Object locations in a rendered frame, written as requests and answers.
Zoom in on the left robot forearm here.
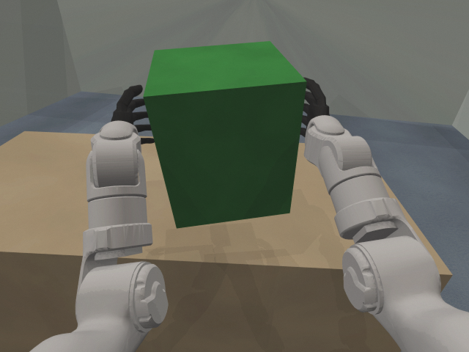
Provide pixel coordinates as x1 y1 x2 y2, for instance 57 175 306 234
75 121 153 322

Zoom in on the right robot forearm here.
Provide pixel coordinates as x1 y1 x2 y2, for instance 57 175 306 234
304 115 441 292

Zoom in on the left robot upper arm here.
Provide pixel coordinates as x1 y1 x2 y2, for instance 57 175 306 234
29 261 169 352

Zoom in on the robot right hand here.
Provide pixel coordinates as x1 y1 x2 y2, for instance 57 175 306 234
300 77 330 137

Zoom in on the robot left hand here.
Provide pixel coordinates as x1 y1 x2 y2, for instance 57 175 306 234
111 85 155 144

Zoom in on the pedestal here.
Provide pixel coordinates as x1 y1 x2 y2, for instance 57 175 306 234
0 131 453 352

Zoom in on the carton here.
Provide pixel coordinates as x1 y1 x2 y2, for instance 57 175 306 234
143 41 307 228

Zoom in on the right robot upper arm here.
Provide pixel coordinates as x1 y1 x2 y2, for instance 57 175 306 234
342 235 469 352

